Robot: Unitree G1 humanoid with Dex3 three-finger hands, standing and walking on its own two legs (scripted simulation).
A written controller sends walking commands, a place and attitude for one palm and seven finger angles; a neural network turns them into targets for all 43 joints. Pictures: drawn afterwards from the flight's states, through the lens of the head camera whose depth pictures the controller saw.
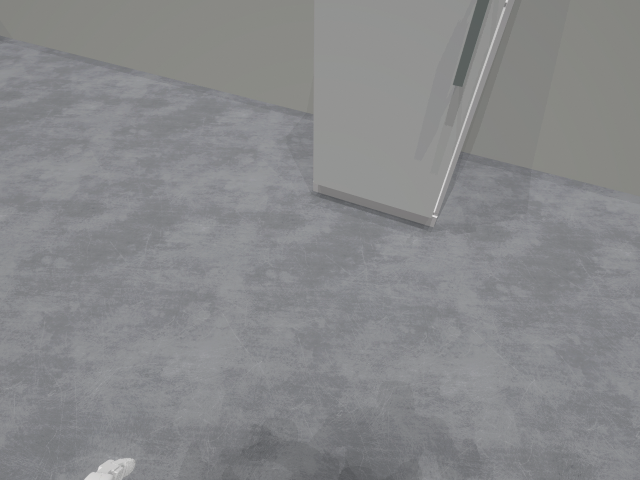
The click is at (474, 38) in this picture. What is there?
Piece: fridge door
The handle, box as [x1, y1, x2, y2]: [453, 0, 489, 86]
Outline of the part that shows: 489,0 477,0 453,84 461,86 463,83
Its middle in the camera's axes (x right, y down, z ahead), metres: +0.41 -0.58 +1.01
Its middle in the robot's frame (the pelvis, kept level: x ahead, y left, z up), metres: +1.19 -0.34 +0.10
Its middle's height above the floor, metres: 0.86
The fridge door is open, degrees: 0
